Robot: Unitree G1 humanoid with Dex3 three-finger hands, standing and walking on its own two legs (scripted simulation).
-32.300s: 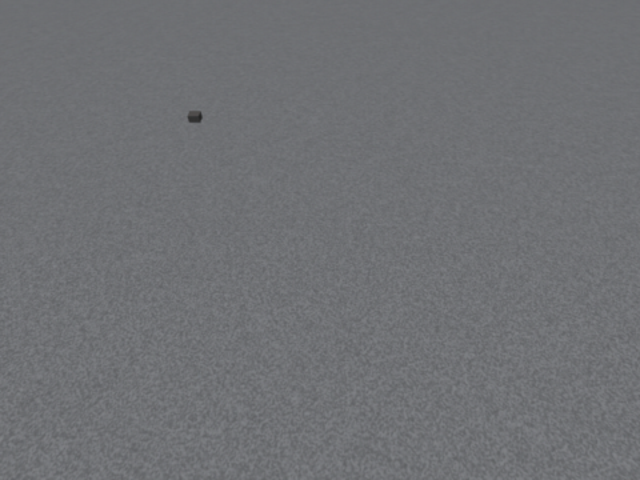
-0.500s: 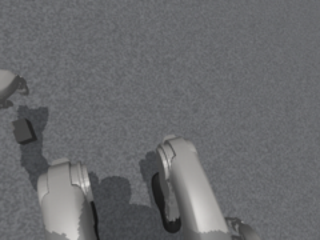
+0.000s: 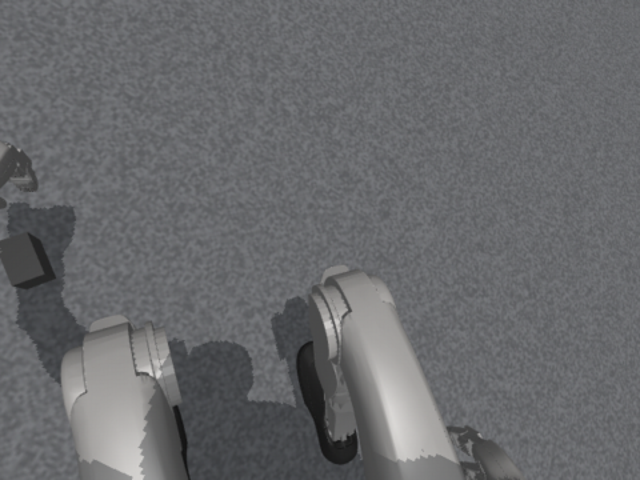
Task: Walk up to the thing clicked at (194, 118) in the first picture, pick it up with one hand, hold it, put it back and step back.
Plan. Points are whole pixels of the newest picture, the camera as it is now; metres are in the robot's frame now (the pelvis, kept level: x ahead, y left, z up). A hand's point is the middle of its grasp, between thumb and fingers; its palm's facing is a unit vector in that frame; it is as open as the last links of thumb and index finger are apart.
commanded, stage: lower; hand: left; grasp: from above
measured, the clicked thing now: (26, 261) +0.42 +0.30 -0.30
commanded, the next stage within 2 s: rest in 0.28 s
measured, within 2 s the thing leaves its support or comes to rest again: neither
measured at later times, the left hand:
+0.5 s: hand (8, 210) +0.47 +0.30 -0.21, palm faces -0.49 +0.01 -0.87, open 4.7 cm
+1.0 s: hand (25, 217) +0.47 +0.29 -0.24, palm faces -0.51 -0.01 -0.86, open 5.4 cm
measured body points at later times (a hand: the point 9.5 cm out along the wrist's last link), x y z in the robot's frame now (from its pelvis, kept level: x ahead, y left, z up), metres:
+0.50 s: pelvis +0.00 +0.00 -0.02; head +0.26 +0.10 +0.34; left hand +0.49 +0.29 -0.16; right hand +0.04 -0.27 -0.10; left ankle +0.07 +0.13 -0.29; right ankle +0.10 -0.13 -0.29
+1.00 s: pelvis +0.00 +0.00 -0.02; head +0.27 +0.10 +0.32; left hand +0.49 +0.29 -0.19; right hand +0.05 -0.27 -0.10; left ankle +0.07 +0.13 -0.29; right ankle +0.10 -0.13 -0.29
